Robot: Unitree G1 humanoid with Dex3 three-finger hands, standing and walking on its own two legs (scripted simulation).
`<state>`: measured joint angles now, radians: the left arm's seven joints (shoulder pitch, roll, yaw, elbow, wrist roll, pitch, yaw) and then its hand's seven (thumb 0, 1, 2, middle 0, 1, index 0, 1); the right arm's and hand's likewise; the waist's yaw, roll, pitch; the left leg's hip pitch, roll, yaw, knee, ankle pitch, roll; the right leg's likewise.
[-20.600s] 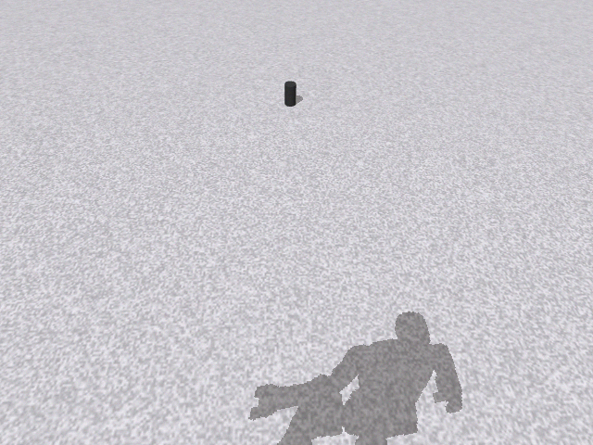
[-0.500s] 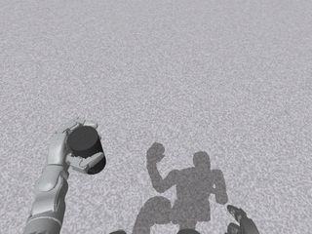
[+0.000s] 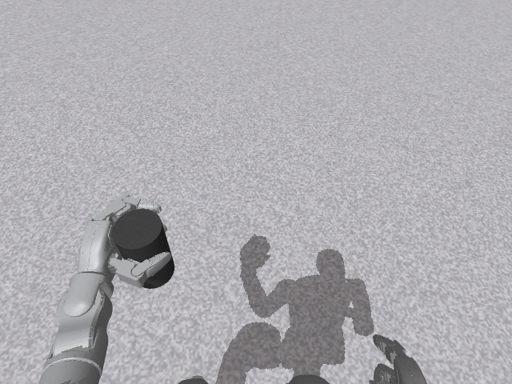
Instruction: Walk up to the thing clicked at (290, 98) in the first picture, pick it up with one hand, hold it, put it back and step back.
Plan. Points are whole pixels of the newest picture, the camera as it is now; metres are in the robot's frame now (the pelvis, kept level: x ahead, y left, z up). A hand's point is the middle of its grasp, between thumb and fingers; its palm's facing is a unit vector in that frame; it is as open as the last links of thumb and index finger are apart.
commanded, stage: hold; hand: left
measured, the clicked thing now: (146, 251) +0.32 +0.17 +0.01
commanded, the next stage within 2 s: crouch in 0.38 s
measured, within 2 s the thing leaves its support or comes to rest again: neither
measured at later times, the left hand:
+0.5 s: hand (141, 242) +0.32 +0.17 +0.04, palm faces -0.02 -1.00 -0.01, open 9.8 cm
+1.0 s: hand (155, 271) +0.33 +0.18 -0.09, palm faces +0.00 -1.00 +0.00, open 9.8 cm
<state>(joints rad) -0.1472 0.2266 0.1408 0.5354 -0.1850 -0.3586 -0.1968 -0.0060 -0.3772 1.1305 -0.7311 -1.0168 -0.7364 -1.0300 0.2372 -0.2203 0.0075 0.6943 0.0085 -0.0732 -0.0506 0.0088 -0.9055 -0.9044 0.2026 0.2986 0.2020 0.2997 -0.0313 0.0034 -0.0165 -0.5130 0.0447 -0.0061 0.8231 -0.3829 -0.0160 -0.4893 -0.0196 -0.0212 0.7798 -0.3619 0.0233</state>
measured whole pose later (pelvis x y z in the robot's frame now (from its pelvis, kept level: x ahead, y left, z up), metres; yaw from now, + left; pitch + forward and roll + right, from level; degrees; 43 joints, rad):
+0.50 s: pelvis +0.00 +0.00 +0.00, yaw +0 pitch +4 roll -1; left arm -0.14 0.23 0.14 0.51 -0.19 -0.35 -0.20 -0.01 -0.38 1.13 -0.73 -1.02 -0.74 -1.03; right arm 0.24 -0.22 0.01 0.70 0.02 -0.09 -0.05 0.01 -0.91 -0.90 0.20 0.30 0.20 0.30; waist -0.03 0.01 -0.02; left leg -0.51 0.04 -0.01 0.82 -0.38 -0.01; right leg -0.48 -0.02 -0.02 0.78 -0.36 0.02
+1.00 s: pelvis -0.02 +0.00 -0.08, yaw +0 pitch +19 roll -2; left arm -0.30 0.25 0.23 0.85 -0.18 -0.65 -0.25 -0.01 -0.37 1.12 -0.72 -1.03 -0.73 -1.04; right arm 0.21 -0.25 -0.01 0.69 -0.04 -0.11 0.00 0.01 -0.89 -0.90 0.20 0.30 0.20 0.30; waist -0.07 -0.02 -0.12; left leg -1.07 0.04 -0.03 1.26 -0.52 -0.02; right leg -1.04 -0.03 -0.03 1.22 -0.51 0.02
